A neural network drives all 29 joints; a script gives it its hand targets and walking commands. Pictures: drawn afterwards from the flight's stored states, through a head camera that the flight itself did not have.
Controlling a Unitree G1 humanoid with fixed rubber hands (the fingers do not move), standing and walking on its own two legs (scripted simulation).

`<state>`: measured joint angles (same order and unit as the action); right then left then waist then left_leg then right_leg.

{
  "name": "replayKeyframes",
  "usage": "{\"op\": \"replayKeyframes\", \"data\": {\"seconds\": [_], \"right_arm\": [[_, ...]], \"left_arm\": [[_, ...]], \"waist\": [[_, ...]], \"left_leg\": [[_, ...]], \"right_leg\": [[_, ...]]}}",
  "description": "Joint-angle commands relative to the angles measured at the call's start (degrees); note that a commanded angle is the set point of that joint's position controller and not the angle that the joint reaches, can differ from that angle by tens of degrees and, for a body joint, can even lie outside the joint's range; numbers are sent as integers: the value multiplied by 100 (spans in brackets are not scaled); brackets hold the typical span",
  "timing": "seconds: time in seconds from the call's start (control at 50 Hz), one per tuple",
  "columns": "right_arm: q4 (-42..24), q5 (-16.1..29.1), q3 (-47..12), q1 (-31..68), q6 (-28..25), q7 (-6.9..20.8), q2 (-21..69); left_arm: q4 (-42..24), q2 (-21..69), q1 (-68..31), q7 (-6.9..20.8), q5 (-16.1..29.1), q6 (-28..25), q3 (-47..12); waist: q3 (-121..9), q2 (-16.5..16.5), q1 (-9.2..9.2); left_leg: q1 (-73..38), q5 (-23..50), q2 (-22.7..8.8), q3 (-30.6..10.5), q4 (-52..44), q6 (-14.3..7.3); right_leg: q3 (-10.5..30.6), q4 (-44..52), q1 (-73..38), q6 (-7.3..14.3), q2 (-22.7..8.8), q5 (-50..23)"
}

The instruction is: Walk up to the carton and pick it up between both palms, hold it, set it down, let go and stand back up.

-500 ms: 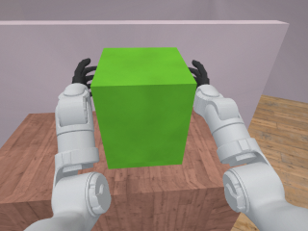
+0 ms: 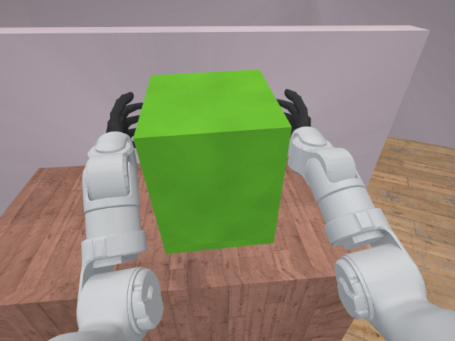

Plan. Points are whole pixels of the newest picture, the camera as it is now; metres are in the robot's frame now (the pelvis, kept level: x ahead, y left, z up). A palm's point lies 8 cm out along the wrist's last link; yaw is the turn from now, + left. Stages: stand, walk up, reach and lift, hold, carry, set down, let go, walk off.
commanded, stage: hold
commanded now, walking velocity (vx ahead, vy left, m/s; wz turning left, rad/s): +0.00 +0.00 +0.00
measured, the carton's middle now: (213, 160) +0.39 +0.01 +0.20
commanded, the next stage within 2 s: set down in 1.94 s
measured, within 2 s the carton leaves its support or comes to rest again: neither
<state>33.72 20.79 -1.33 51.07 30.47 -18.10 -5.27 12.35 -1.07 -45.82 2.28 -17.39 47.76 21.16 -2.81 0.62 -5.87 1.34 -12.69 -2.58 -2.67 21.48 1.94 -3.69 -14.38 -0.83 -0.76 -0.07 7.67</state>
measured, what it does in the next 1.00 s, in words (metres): stands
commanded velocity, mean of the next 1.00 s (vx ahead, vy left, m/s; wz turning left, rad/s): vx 0.00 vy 0.00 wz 0.00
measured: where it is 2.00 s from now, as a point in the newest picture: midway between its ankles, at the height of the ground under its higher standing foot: outside the picture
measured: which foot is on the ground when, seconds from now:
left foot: down 0.00-1.00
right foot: down 0.00-1.00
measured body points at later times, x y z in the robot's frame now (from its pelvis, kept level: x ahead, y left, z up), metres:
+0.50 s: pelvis -0.02 -0.01 +0.00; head -0.10 +0.01 +0.44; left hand +0.36 +0.15 +0.29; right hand +0.36 -0.14 +0.27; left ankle +0.00 +0.13 -0.75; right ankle +0.01 -0.13 -0.75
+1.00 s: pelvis -0.01 +0.00 +0.00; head -0.09 +0.02 +0.44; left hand +0.37 +0.16 +0.28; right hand +0.37 -0.14 +0.27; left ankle +0.00 +0.13 -0.75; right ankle +0.01 -0.13 -0.75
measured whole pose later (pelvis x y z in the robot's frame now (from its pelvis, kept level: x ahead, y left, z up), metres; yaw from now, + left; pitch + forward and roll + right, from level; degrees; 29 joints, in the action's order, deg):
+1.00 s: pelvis -0.01 +0.00 +0.00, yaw +0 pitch -9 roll -1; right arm 33.3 19.3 0.6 51.3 29.5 -17.9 -4.0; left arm 12.3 -1.6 -48.1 4.0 -19.4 48.2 21.6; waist -2.7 1.3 -5.8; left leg -0.2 -12.1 -2.5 -2.6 20.8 2.0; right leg -3.6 -14.5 -1.9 -0.5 -0.1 7.5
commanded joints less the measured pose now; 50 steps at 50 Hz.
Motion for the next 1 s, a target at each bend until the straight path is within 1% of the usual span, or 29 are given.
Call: {"op": "replayKeyframes", "data": {"seconds": [0.0, 0.02, 0.04, 0.06, 0.08, 0.1, 0.12, 0.14, 0.16, 0.18, 0.2, 0.28, 0.36, 0.4, 0.52, 0.6, 0.62, 0.68, 0.7, 0.72, 0.76, 0.82, 0.86, 0.98], "right_arm": [[-1874, 675, -1794, 4522, -272, 677, 3661], [-1869, 668, -1789, 4530, -271, 678, 3664], [-3009, 882, -2108, 4650, -461, 632, 4035], [-2968, 943, -2082, 4565, -396, 578, 3809], [-2969, 915, -2094, 4535, -349, 557, 3744], [-2588, 794, -1963, 4375, -254, 562, 3626], [-2195, 652, -1835, 4249, -185, 587, 3542], [-1950, 552, -1748, 4187, -152, 623, 3522], [-1751, 475, -1672, 4221, -138, 661, 3525], [-1664, 425, -1622, 4334, -155, 699, 3552], [-1688, 422, -1624, 4486, -193, 725, 3621], [-1774, 466, -1591, 4875, -295, 739, 3724], [-1580, 367, -1488, 4907, -326, 733, 3789], [-1499, 301, -1435, 4980, -352, 746, 3815], [-1391, 226, -1322, 5127, -435, 750, 3858], [-1429, 243, -1323, 5141, -476, 739, 3856], [-1422, 261, -1330, 5094, -476, 733, 3842], [-1596, 335, -1419, 5112, -493, 712, 3813], [-1484, 341, -1408, 5017, -465, 715, 3771], [-1554, 354, -1443, 4999, -477, 713, 3773], [-1584, 409, -1485, 4930, -474, 711, 3748], [-1849, 492, -1584, 4912, -492, 692, 3731], [-1904, 525, -1627, 4822, -466, 682, 3690], [-2015, 547, -1688, 4657, -420, 689, 3647]], "left_arm": [[-468, 3587, -3903, 705, 993, -329, -2799], [-459, 3587, -3910, 705, 993, -329, -2796], [-1534, 3888, -4034, 651, 1355, -412, -3417], [-1453, 3792, -4012, 581, 1362, -380, -3490], [-1322, 3731, -3908, 564, 1287, -328, -3388], [-993, 3580, -3816, 588, 1101, -264, -3154], [-658, 3456, -3705, 645, 900, -190, -2901], [-510, 3386, -3653, 709, 772, -141, -2761], [-384, 3342, -3677, 763, 670, -103, -2636], [-295, 3333, -3735, 806, 611, -83, -2556], [-288, 3351, -3825, 835, 619, -89, -2542], [-173, 3480, -4065, 853, 743, -163, -2589], [73, 3427, -4153, 867, 708, -230, -2414], [236, 3380, -4186, 878, 685, -257, -2318], [443, 3390, -4365, 894, 750, -364, -2278], [422, 3454, -4388, 887, 796, -403, -2333], [371, 3468, -4395, 882, 816, -412, -2375], [300, 3522, -4288, 866, 829, -399, -2429], [282, 3497, -4270, 860, 786, -390, -2394], [258, 3501, -4199, 864, 775, -373, -2410], [136, 3503, -4164, 859, 761, -357, -2436], [-86, 3549, -4060, 855, 812, -321, -2559], [-193, 3549, -3982, 849, 801, -288, -2607], [-462, 3529, -3902, 847, 784, -218, -2721]], "waist": [[-2050, -382, -41], [-2045, -376, -39], [-3255, -432, -148], [-3063, -619, -297], [-2833, -546, -253], [-2302, -455, -226], [-1813, -347, -145], [-1546, -313, -61], [-1380, -285, 12], [-1312, -260, 72], [-1402, -235, 106], [-1764, -289, 62], [-1744, -218, 53], [-1727, -140, 85], [-1824, -164, 33], [-1941, -250, -9], [-1952, -290, -45], [-2052, -326, -35], [-1948, -349, -35], [-1970, -328, -24], [-1958, -359, -15], [-2099, -365, -37], [-2039, -376, -50], [-1941, -400, -62]], "left_leg": [[-140, 1992, 568, 282, -145, 269], [-132, 1963, 569, 284, -151, 264], [-527, 2914, 560, 215, 130, 309], [-709, 3269, 573, 157, 267, 409], [-728, 3194, 589, 175, 272, 396], [-561, 2734, 584, 214, 114, 334], [-317, 2136, 561, 264, -117, 243], [-43, 1674, 526, 301, -326, 173], [171, 1325, 500, 336, -491, 116], [316, 1151, 489, 369, -584, 76], [342, 1157, 496, 385, -589, 52], [113, 1428, 537, 383, -412, 82], [217, 1053, 562, 402, -489, 5], [340, 808, 568, 415, -560, -57], [396, 625, 586, 405, -567, -81], [347, 741, 583, 378, -519, -47], [312, 836, 578, 368, -496, -19], [216, 1082, 575, 346, -420, 19], [222, 1110, 566, 341, -435, 30], [210, 1168, 565, 346, -424, 28], [161, 1344, 553, 342, -398, 56], [-2, 1700, 551, 328, -289, 106], [-82, 1857, 543, 321, -254, 136], [-136, 1990, 530, 342, -246, 177]], "right_leg": [[-11, -110, -896, -178, 546, -1212], [-10, -107, -890, -177, 544, -1194], [-27, -333, -1321, -190, 610, -2149], [-5, -345, -1222, -197, 619, -2397], [-28, -287, -1126, -222, 610, -2284], [-38, -177, -949, -213, 574, -1851], [-45, -80, -859, -179, 534, -1314], [-31, -46, -867, -137, 506, -909], [-12, -29, -902, -103, 490, -613], [-3, -25, -976, -78, 486, -473], [9, -39, -1057, -78, 480, -510], [10, -45, -1015, -92, 478, -722], [22, -16, -943, -114, 442, -549], [29, 8, -939, -118, 428, -386], [36, 21, -876, -131, 396, -293], [32, -1, -897, -127, 406, -374], [34, -18, -901, -125, 411, -448], [14, -45, -947, -125, 444, -589], [6, -46, -950, -115, 453, -563], [5, -51, -986, -119, 457, -610], [-5, -76, -1024, -113, 478, -690], [-20, -105, -1075, -119, 509, -926], [-35, -102, -1060, -114, 523, -992], [-40, -110, -1069, -111, 531, -1040]]}}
